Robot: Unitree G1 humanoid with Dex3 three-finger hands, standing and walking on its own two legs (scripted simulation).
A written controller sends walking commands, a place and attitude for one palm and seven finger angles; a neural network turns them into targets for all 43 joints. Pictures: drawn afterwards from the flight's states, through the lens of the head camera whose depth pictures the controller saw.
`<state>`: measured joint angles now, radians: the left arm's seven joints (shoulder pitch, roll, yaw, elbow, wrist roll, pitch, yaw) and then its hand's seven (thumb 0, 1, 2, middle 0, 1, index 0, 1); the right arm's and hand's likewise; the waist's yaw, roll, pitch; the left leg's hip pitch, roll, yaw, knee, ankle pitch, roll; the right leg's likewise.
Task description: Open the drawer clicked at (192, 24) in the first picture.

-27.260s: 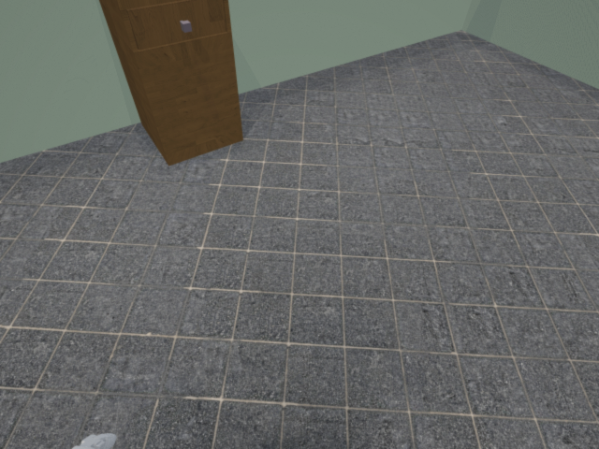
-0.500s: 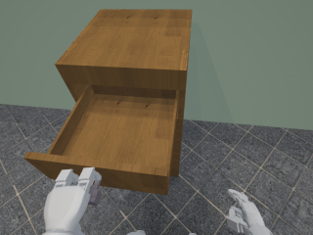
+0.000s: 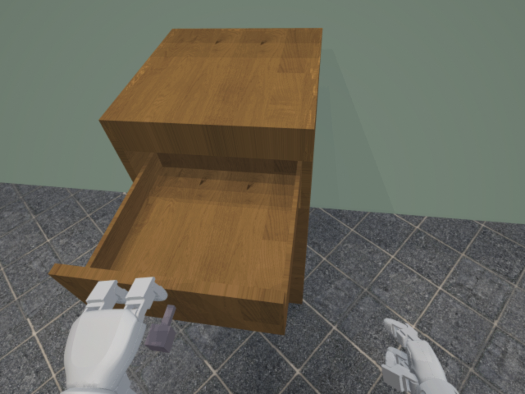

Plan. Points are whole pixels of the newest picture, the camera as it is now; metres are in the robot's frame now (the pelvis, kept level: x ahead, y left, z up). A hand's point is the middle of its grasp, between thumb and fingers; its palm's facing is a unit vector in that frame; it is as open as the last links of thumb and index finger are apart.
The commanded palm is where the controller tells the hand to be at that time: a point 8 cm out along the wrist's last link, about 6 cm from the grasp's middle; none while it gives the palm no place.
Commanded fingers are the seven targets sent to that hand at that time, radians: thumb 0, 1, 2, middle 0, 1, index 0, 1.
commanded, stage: lift the hand off the handle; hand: left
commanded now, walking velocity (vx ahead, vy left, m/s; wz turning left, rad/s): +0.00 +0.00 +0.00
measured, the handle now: (164, 327) +0.23 +0.20 -0.05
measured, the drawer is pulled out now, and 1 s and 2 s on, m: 0.30 0.30 0.30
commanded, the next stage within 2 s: draw the hand back to the body in 1.00 s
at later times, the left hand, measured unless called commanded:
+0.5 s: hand (122, 334) +0.18 +0.20 +0.06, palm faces +0.05 -0.16 -0.99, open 13.8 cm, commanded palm +0.16 +0.20 +0.12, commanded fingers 0.00 -0.50 0.30 -0.30 -1.20 -0.30 -1.20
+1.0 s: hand (110, 319) +0.19 +0.21 +0.10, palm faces +0.07 -0.15 -0.99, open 13.8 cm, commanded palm +0.16 +0.20 +0.15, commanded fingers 0.00 -0.50 0.30 -0.30 -1.20 -0.30 -1.20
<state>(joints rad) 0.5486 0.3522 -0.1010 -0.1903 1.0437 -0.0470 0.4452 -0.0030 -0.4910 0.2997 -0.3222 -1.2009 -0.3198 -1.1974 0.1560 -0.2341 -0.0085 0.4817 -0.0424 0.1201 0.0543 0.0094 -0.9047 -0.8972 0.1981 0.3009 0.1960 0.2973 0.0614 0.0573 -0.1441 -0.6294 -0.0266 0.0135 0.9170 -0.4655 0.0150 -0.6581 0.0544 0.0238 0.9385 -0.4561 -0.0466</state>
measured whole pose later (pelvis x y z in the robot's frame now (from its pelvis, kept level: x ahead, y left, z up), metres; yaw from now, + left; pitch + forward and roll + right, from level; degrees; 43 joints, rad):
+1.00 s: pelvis +0.01 +0.01 +0.02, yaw -1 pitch +6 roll +0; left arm 0.60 0.41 -0.07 -0.42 0.96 0.01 0.27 0.00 -0.49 0.30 -0.32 -1.20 -0.32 -1.20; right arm 0.17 -0.23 0.02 0.46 -0.01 0.12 0.07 0.01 -0.90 -0.90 0.20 0.30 0.20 0.30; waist 0.08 0.08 -0.12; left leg -0.44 -0.02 0.02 0.75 -0.41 0.02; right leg -0.47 0.06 0.04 0.76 -0.39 -0.04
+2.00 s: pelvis +0.02 +0.01 +0.05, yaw +3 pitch -2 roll -1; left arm 0.59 0.31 0.16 -0.53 -0.02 -0.10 0.14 -0.01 -0.25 0.40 -0.30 -1.04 -0.30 -1.04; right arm 0.23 -0.19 0.06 0.57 0.02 -0.13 -0.08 0.01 -0.90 -0.90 0.20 0.30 0.20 0.30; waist 0.03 0.04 -0.01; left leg -0.18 -0.04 -0.05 0.55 -0.33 0.02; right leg -0.16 0.04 -0.02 0.52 -0.32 -0.03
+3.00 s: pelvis +0.01 +0.00 +0.05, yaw +3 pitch +1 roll -1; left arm 0.59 0.36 0.37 -0.51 -0.06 -0.19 0.12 0.01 0.89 0.90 -0.21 -0.30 -0.21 -0.30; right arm 0.16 -0.24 0.00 0.59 0.03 -0.04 -0.05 0.01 -0.90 -0.90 0.20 0.30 0.20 0.30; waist 0.00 0.07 0.02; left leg -0.23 -0.02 -0.06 0.50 -0.28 0.01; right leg -0.21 0.05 -0.03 0.46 -0.26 -0.04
